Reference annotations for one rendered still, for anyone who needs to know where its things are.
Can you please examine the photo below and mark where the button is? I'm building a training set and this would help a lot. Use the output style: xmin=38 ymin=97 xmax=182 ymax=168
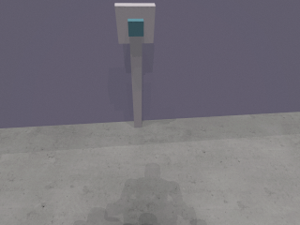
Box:
xmin=127 ymin=19 xmax=144 ymax=37

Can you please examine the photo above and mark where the panel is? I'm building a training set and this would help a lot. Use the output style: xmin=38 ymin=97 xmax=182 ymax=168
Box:
xmin=114 ymin=3 xmax=156 ymax=128

